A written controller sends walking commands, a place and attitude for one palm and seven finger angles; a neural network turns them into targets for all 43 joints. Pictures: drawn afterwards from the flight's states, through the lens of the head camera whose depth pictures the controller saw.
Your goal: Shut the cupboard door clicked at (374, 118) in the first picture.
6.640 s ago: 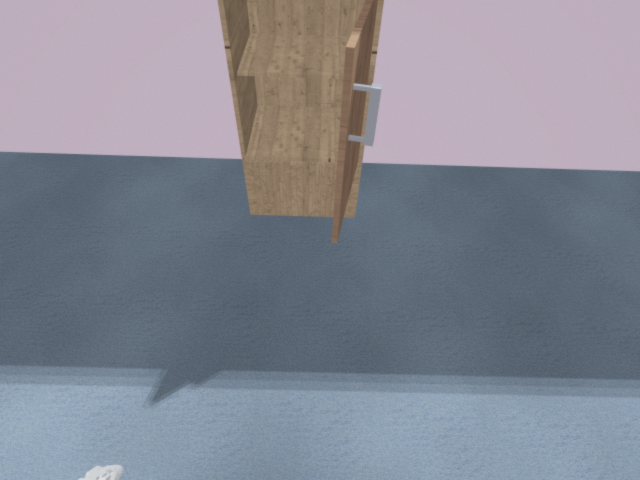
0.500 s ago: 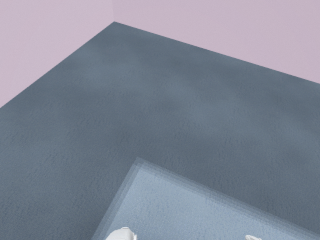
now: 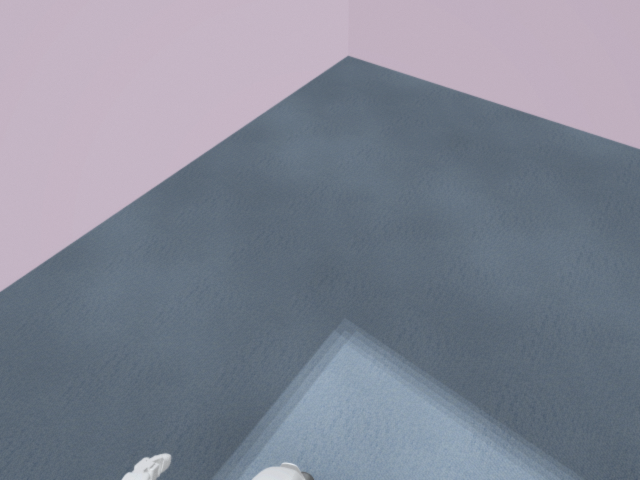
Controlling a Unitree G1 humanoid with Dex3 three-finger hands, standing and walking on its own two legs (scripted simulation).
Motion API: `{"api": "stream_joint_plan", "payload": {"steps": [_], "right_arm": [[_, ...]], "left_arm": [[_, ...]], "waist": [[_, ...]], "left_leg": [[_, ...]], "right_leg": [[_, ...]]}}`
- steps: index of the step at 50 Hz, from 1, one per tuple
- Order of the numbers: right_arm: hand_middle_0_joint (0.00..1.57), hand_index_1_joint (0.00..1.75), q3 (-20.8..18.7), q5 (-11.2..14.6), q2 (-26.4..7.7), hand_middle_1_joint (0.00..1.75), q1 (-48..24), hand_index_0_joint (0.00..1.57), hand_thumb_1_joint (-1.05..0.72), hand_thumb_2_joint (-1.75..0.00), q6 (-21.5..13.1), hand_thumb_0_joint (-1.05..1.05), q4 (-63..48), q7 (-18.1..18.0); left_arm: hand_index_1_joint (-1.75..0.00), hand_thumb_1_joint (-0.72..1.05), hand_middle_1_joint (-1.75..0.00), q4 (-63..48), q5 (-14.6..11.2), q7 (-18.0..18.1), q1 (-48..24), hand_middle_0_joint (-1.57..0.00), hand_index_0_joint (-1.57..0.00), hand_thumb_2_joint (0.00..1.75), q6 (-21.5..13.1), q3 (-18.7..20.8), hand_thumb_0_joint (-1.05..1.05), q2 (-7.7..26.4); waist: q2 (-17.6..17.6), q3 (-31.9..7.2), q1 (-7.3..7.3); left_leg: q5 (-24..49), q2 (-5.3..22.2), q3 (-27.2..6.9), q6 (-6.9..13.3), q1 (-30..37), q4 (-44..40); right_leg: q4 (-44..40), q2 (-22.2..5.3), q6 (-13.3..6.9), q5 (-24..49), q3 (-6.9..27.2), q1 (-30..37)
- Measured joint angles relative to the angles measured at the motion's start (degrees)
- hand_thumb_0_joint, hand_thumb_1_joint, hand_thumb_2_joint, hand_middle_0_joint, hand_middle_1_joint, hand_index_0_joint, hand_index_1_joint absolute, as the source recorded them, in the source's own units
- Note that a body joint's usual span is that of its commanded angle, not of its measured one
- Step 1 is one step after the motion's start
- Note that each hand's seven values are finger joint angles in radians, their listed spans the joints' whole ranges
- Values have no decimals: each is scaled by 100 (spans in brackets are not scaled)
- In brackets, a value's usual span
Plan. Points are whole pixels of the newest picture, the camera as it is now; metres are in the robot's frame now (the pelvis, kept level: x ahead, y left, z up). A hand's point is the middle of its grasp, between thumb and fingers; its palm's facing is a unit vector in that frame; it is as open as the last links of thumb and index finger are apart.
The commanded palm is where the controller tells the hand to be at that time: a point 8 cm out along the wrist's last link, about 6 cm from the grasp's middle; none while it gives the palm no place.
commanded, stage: walk to a spot facing it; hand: left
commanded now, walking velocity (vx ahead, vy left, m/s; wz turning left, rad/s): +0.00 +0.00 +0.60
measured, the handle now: out of the picture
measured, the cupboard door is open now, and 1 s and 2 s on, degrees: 78 78 78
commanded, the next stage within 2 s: none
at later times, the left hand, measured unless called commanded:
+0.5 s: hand out of the picture -0.08 +0.23 -0.18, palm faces +0.37 -0.89 -0.26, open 7.4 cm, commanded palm none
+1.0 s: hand out of the picture -0.04 +0.22 -0.12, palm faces +0.57 -0.77 -0.30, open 7.4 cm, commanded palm none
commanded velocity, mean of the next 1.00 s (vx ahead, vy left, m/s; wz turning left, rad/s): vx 0.02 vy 0.00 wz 0.60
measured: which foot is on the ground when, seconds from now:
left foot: up 0.00-0.42, down 0.44-0.88, up 0.90-1.00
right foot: down 0.00-0.44, up 0.46-0.86, down 0.88-1.00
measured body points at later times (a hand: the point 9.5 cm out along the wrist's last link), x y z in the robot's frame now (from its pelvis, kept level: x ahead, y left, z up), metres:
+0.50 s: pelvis -0.03 +0.02 +0.00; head +0.01 +0.05 +0.44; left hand -0.10 +0.28 -0.16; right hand +0.19 -0.19 -0.12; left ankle -0.07 +0.12 -0.73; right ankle -0.02 -0.12 -0.69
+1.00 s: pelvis -0.02 -0.02 +0.01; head +0.02 -0.03 +0.45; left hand -0.07 +0.25 -0.10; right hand +0.18 -0.20 -0.15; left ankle -0.11 +0.09 -0.66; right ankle +0.04 -0.10 -0.73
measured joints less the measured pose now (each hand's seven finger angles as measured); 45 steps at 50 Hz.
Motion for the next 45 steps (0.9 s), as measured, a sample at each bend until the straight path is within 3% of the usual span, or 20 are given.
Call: {"api": "stream_joint_plan", "payload": {"steps": [2,4,8,13,18,21,22,23,25,27,30,39,42,44,45], "right_arm": [[21,29,-44,-31,-62,30,60,20,-91,-90,61,0,68,13],[21,29,-65,-40,-119,30,81,20,-91,-90,79,0,95,48],[20,29,-61,-26,-182,29,82,20,-91,-90,62,0,104,65],[20,29,-12,-12,-241,29,-77,20,-91,-90,139,0,209,53],[20,29,88,26,-233,29,-405,20,-91,-90,94,0,166,45],[20,29,146,34,-213,29,-575,20,-91,-90,-11,0,20,43],[20,29,160,22,-213,29,-618,20,-91,-90,-73,0,-43,48],[20,29,165,17,-168,29,-683,20,-91,-90,-134,0,-85,43],[20,29,209,29,-106,29,-732,20,-91,-90,-235,0,-163,19],[20,29,233,19,-71,29,-701,20,-91,-90,-270,0,-214,-36],[20,29,263,10,-47,30,-639,20,-91,-90,-248,0,-204,-68],[21,30,233,-19,9,30,-312,21,-90,-90,-174,0,-127,-32],[21,30,189,-23,-7,30,-174,21,-90,-90,-129,0,-75,-30],[21,30,151,5,-27,30,-58,21,-90,-90,-98,0,-50,-30],[21,30,119,29,-66,30,-37,21,-90,-90,-83,0,-22,-29]], "left_arm": [[-30,90,-30,11,5,12,122,-20,-20,90,6,-57,0,-72],[-30,90,-30,64,7,23,232,-20,-20,90,2,-83,0,-116],[-30,90,-30,171,17,21,321,-20,-20,90,-60,-130,0,-159],[-30,90,-30,216,44,-13,384,-20,-20,90,-107,-176,0,-189],[-30,90,-30,303,75,-41,459,-20,-20,90,-66,-132,0,-74],[-30,90,-30,380,56,-55,527,-20,-20,90,-19,-57,0,82],[-30,90,-30,390,31,-64,568,-20,-20,90,7,-20,0,148],[-30,90,-30,427,9,-70,550,-20,-20,90,59,23,0,239],[-30,90,-30,497,10,-34,476,-20,-20,90,212,70,0,370],[-30,90,-30,529,-2,-29,364,-20,-20,90,274,113,1,435],[-30,90,-30,424,-5,-68,198,-20,-20,90,229,135,1,474],[-30,90,-30,48,-28,-59,-248,-20,-19,90,144,62,1,332],[-30,90,-30,-57,-56,-55,-345,-20,-19,90,78,9,0,243],[-30,90,-30,-151,-61,-54,-327,-20,-20,90,-9,-39,0,205],[-30,90,-30,-158,-34,-37,-326,-20,-20,90,-70,-56,0,150]], "waist": [[-4,-30,36],[-39,-18,34],[-165,92,-9],[-283,222,82],[-433,320,267],[-522,312,334],[-556,286,345],[-663,313,362],[-717,328,380],[-664,306,347],[-596,286,331],[-346,207,106],[-242,177,15],[-217,118,-3],[-134,131,4]], "left_leg": [[-644,-4,204,-80,-327,1218],[-632,119,410,-166,-533,2254],[-566,439,618,-358,-472,2918],[-846,690,728,-442,-37,2419],[-1090,718,1004,-347,581,1165],[-652,653,1206,-233,1066,69],[-246,626,1224,-88,1200,-277],[-218,551,1223,54,1150,-206],[-408,515,1139,207,1088,-49],[-412,507,981,247,1123,-151],[-185,448,778,242,1235,-472],[98,243,211,207,1178,-722],[73,165,-4,119,1027,-566],[-13,66,-122,32,865,-330],[-219,78,-145,1,734,-34]], "right_leg": [[-74,-98,-74,-11,-147,115],[-272,-182,-81,39,-266,271],[-460,-372,-95,113,-539,438],[-402,-596,-64,59,-914,456],[-134,-830,51,-60,-1221,335],[221,-980,184,-228,-1413,201],[498,-1049,237,-327,-1425,73],[959,-1095,328,-697,-1229,-123],[2008,-909,439,-1300,-699,-559],[2734,-714,500,-1226,-377,-895],[3022,-585,560,-791,-101,-1168],[1784,-274,575,-648,206,-920],[997,-106,515,-512,193,-557],[71,-59,457,9,142,-137],[-36,-27,323,130,80,-90]]}}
